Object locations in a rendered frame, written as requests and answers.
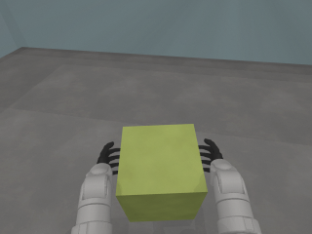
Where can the robot right forearm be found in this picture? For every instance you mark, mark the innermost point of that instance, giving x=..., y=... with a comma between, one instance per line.
x=235, y=215

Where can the robot left forearm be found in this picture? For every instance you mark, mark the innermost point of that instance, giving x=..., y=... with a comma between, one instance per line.
x=95, y=202

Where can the left robot hand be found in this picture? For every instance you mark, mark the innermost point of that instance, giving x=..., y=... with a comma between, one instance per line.
x=105, y=152

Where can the carton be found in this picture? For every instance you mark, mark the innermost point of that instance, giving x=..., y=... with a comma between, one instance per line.
x=160, y=173

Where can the right robot hand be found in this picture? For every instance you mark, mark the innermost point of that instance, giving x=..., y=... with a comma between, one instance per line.
x=213, y=155

